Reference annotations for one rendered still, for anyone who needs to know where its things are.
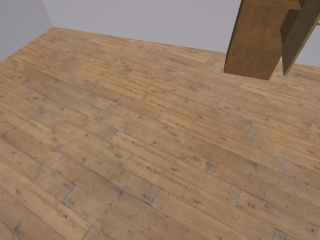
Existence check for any cupboard door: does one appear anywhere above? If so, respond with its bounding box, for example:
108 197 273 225
281 0 320 76

